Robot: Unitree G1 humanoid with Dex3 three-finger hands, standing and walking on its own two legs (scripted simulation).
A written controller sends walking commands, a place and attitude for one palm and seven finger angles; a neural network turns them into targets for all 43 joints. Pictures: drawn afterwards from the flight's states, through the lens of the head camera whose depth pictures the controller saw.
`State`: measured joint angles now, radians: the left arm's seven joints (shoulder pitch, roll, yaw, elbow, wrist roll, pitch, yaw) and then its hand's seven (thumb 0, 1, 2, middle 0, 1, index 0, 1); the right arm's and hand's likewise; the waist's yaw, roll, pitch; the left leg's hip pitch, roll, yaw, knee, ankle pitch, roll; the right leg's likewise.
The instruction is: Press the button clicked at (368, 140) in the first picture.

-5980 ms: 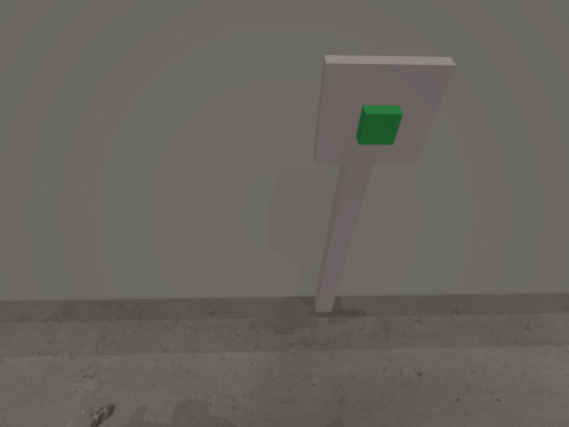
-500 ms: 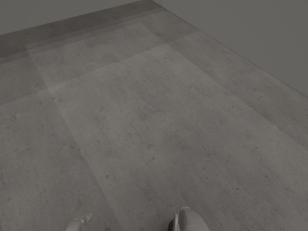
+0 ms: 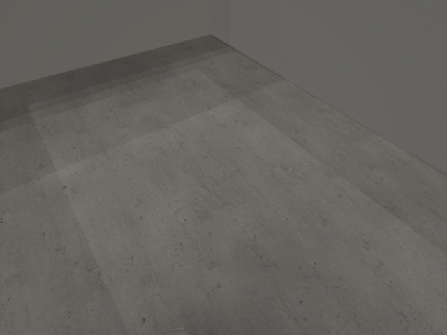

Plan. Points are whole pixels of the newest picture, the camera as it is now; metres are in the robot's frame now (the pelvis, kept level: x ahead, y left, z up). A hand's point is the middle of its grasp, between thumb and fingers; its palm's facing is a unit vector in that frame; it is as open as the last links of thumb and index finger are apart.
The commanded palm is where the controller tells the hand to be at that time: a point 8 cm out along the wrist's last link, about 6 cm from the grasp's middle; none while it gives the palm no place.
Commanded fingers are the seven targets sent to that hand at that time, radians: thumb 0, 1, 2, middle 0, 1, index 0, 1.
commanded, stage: turn to face it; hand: left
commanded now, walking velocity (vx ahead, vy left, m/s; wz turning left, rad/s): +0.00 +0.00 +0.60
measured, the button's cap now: out of the picture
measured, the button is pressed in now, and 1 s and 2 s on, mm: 0 0 0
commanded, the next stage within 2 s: none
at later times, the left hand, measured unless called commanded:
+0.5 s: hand out of the picture +0.04 +0.25 -0.16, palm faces +0.29 -0.93 -0.23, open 7.4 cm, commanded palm none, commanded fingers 0.00 0.90 0.90 -0.20 -0.30 -0.20 -0.30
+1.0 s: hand out of the picture -0.10 +0.17 -0.16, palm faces +0.58 -0.78 -0.24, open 7.4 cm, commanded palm none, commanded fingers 0.00 0.90 0.90 -0.20 -0.30 -0.20 -0.30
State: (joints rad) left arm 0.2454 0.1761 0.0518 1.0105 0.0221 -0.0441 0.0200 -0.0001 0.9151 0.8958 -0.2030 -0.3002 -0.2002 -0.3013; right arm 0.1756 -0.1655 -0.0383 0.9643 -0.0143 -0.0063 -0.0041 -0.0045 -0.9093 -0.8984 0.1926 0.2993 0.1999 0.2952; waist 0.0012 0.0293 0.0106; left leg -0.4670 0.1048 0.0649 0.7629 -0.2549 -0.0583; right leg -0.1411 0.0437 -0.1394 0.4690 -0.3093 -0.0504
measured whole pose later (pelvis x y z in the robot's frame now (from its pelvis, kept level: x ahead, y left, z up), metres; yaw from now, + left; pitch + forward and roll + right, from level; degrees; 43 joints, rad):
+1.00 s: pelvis -0.02 -0.01 +0.00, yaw +35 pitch +0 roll +2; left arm 0.28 0.17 0.04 0.92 0.03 0.00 0.02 0.00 0.90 0.90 -0.21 -0.30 -0.20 -0.30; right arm 0.17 -0.26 -0.10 0.94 -0.02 0.09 0.03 0.00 -0.91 -0.90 0.19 0.30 0.20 0.30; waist 0.01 0.00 0.09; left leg -0.43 0.05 0.04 0.88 -0.41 -0.08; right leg -0.15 -0.15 -0.21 0.53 -0.36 0.04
